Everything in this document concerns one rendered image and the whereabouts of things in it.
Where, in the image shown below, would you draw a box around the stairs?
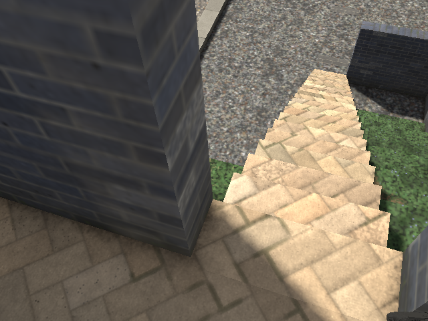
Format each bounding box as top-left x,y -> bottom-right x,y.
223,69 -> 391,247

